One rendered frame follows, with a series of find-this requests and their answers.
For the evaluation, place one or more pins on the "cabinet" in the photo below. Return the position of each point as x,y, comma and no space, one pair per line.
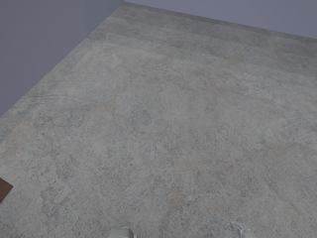
5,188

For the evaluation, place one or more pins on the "left robot thigh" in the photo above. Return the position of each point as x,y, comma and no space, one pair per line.
123,233

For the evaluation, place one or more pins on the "right robot hand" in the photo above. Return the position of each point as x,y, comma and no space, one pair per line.
242,230

